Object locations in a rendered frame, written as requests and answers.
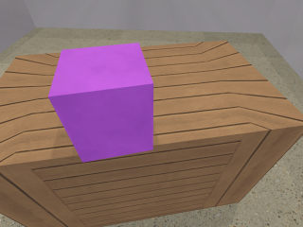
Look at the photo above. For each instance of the pedestal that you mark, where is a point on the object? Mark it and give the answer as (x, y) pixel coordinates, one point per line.
(218, 127)

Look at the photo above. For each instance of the carton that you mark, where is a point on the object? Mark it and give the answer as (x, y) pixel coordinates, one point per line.
(103, 96)

